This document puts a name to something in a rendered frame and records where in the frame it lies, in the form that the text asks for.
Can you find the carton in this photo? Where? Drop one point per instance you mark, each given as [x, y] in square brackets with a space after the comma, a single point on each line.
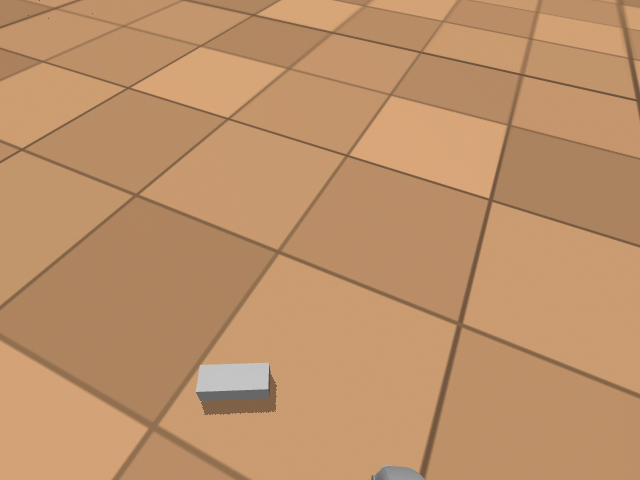
[233, 381]

